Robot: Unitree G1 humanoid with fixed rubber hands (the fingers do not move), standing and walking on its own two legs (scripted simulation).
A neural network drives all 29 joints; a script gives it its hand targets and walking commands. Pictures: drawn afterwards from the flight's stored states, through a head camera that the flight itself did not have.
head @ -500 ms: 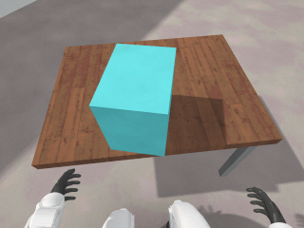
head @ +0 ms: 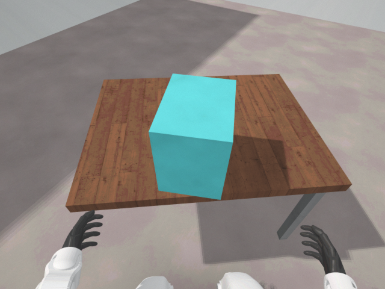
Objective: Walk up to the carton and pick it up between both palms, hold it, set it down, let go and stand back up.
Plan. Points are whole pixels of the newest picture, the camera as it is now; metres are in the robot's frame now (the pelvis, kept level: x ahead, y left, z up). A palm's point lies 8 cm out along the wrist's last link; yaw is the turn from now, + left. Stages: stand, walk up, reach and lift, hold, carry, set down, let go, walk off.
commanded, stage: reach and lift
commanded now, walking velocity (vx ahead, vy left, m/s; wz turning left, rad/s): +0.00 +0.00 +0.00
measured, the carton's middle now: (196, 136) +0.54 -0.01 -0.04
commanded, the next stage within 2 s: none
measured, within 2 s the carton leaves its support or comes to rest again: neither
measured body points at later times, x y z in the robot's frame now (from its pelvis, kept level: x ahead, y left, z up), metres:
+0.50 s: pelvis -0.03 +0.06 +0.01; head -0.05 +0.08 +0.46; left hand +0.24 +0.21 -0.01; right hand +0.15 -0.20 +0.00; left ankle +0.00 +0.11 -0.71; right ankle -0.02 -0.12 -0.70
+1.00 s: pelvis -0.03 +0.05 +0.01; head -0.04 +0.09 +0.46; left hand +0.28 +0.22 +0.01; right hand +0.18 -0.21 +0.02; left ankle +0.00 +0.11 -0.71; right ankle -0.02 -0.12 -0.71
